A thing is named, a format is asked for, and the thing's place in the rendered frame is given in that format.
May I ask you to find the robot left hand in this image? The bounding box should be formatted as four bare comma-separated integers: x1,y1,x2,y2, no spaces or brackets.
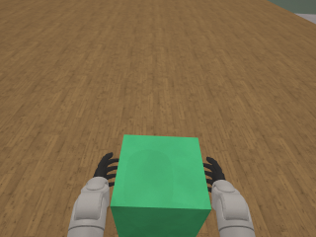
93,152,119,187

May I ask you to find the left robot forearm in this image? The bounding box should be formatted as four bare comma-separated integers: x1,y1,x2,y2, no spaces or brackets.
67,177,110,237

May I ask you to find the right robot forearm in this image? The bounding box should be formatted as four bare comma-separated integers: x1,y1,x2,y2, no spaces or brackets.
211,180,256,237

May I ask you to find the robot right hand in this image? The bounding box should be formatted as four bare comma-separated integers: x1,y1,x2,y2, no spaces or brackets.
202,156,225,193

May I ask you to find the carton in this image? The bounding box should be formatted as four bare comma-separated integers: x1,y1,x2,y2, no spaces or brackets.
110,134,211,237

